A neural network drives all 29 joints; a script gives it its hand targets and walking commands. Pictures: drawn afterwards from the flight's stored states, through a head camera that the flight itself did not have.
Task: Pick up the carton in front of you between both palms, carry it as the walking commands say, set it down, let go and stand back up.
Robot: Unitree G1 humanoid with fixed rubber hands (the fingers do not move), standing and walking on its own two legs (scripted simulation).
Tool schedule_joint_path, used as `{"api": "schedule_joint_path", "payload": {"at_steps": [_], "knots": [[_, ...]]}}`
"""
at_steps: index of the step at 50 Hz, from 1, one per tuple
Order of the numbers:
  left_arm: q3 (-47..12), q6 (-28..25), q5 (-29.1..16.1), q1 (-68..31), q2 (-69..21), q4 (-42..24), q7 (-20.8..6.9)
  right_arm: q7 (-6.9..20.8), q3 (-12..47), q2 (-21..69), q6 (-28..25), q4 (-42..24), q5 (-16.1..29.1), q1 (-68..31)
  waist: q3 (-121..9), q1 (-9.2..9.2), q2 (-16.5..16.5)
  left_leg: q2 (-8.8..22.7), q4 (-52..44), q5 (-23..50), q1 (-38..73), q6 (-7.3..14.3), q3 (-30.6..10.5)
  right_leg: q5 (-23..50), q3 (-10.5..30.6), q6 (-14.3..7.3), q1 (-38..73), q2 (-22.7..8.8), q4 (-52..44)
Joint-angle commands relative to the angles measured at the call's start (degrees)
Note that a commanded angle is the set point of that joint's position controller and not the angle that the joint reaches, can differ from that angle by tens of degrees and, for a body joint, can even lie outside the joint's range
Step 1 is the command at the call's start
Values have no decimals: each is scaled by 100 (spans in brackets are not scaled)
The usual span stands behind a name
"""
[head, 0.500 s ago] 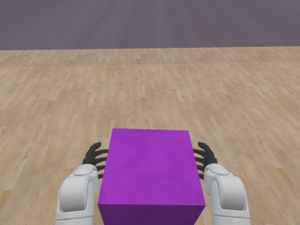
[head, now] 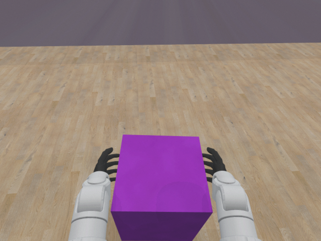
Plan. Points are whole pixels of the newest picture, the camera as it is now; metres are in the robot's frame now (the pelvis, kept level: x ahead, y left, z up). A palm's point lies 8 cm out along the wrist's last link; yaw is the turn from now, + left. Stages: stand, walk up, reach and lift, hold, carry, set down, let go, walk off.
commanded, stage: carry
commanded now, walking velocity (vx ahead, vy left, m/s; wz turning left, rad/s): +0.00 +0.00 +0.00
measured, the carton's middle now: (159, 190) +0.30 +0.00 -0.05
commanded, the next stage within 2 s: hold in 0.22 s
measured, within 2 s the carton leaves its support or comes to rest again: neither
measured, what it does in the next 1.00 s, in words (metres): shifts its weight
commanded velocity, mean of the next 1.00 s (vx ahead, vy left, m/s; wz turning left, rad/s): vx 0.00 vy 0.00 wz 0.00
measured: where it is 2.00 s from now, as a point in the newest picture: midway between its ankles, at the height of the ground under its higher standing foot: outside the picture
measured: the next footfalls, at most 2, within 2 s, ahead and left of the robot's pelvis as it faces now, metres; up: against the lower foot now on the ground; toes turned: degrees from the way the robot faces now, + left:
none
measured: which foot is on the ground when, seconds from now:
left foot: down 0.00-1.00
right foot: down 0.00-1.00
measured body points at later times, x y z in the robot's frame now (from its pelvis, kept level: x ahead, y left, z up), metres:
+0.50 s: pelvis -0.02 +0.00 +0.01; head -0.05 +0.00 +0.46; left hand +0.28 +0.14 +0.04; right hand +0.27 -0.16 +0.04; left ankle +0.01 +0.11 -0.74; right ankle -0.01 -0.11 -0.74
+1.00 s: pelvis -0.07 +0.01 -0.02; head -0.04 +0.01 +0.43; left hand +0.32 +0.13 +0.00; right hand +0.29 -0.17 +0.00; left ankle +0.02 +0.11 -0.74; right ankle -0.01 -0.11 -0.74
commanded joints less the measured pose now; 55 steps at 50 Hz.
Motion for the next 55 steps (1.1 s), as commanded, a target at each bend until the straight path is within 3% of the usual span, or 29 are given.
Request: {"api": "schedule_joint_path", "payload": {"at_steps": [1, 5, 11, 12, 13, 15, 18, 30, 34, 36, 40, 44, 48, 51, 55], "knots": [[-3123, -310, -1436, -2625, -5152, -427, -1307, 1246, 3090, 5207, -292, -338, 1369, -2495, -1495, 5, 26, 601, -342, 1095, 631, 20, -620, 1010, 597, -44, 427, -590, -391], [-3394, -60, -1617, -2413, -5140, -737, -1287, 1221, 3348, 5200, -40, -656, 1528, -2262, -1546, 6, 18, 617, -280, 1278, 645, 9, -597, 1190, 583, -24, 444, -592, -333], [-3324, 54, -1592, -2365, -5003, -782, -1274, 1205, 3265, 5067, 81, -693, 1497, -2209, -1396, 6, 16, 622, -297, 1230, 556, 3, -609, 1182, 597, -24, 362, -596, -347], [-3202, 113, -1566, -1736, -5178, -916, -1306, 1239, 3169, 5219, 125, -734, 1443, -1686, -887, 2, -90, -836, -584, 2585, 1671, 28, -1409, 2827, 1524, -58, 1073, 893, -708], [-3232, 20, -1522, -1998, -5048, -1143, -1264, 1203, 3165, 5095, 25, -880, 1417, -1848, -1200, -1, -109, -783, -546, 2943, 1877, 45, -1549, 3256, 1644, -89, 1263, 826, -640], [-3182, -11, -1447, -2085, -4920, -1118, -1253, 1168, 3026, 4940, -19, -874, 1326, -1899, -949, -34, -53, -778, -712, 2390, 1790, -3, -1528, 2618, 1633, -74, 1476, 781, -753], [-3165, -67, -1439, -2070, -4904, -994, -1206, 1142, 3062, 4950, -85, -754, 1398, -1967, -1076, -30, -70, -875, -698, 2641, 2119, -17, -1511, 2915, 1669, -16, 1489, 819, -820], [-2735, -15, -1229, -2625, -5119, -327, -1390, 1367, 2664, 5174, -50, -140, 1229, -2583, -305, -1, 0, -735, -926, 470, 1756, 81, -1463, 549, 1606, -142, 980, 744, -1044], [-2287, -175, -1095, -3779, -5187, 366, -1570, 1512, 2158, 5225, -210, 611, 1024, -3660, -56, -45, -165, -715, -768, -711, 1435, 121, -1426, -769, 1578, -258, 681, 678, -975], [-1952, -335, -957, -4501, -5314, 977, -1661, 1594, 1756, 5250, -384, 1184, 843, -4380, -46, -70, -68, -679, -704, -1286, 1153, 118, -1474, -1170, 1600, -262, 635, 639, -826], [-848, -617, -314, -5308, -5046, 2143, -1541, 1467, 591, 4898, -675, 2187, 182, -5190, 318, -93, 167, -611, -568, -1839, 633, 108, -1547, -1350, 1556, -207, 548, 723, -463], [447, -826, 519, -5344, -4069, 2861, -1249, 1153, -609, 4073, -790, 2711, -566, -5264, 550, -108, 64, -720, -172, -1683, 413, 116, -1448, -1445, 1516, -190, -35, 775, -195], [1221, -1191, 1044, -5153, -3028, 2996, -1084, 941, -1243, 3216, -1087, 2778, -959, -5088, 298, -1, -102, -794, 334, -1475, -234, 110, -1339, -1344, 1393, -131, -628, 861, 264], [1229, -1557, 1083, -5203, -2817, 2984, -1063, 876, -1251, 3068, -1477, 2661, -971, -5120, -99, -53, -90, -876, 812, -1267, -782, 110, -1330, -1137, 1329, -106, -1232, 929, 703], [622, -2206, 746, -5345, -3271, 2866, -1056, 884, -693, 3522, -2140, 2519, -683, -5286, -970, -93, 24, -1038, 1433, -596, -1382, 110, -1301, -453, 1246, -57, -2026, 1065, 1351]]}}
